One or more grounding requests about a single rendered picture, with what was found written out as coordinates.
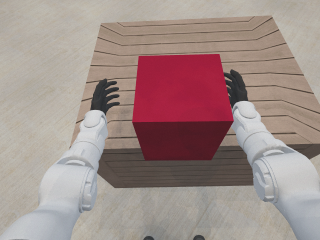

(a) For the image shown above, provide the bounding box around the right robot hand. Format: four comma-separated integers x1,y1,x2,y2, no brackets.
223,69,249,109

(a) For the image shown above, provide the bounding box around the left robot hand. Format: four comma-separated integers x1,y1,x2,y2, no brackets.
90,78,120,116

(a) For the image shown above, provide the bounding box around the robot right upper arm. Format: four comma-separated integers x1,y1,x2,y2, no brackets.
252,152,320,240

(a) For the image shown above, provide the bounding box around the robot right forearm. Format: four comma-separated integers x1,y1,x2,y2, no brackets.
231,101,320,190

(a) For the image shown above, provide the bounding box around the robot left upper arm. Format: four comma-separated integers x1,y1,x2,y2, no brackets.
0,163,98,240

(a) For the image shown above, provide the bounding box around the robot left forearm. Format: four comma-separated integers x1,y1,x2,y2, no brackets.
38,110,108,205

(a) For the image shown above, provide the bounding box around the carton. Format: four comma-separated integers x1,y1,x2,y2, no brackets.
132,54,234,161

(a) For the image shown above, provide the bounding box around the pedestal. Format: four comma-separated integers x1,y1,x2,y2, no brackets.
69,15,320,188

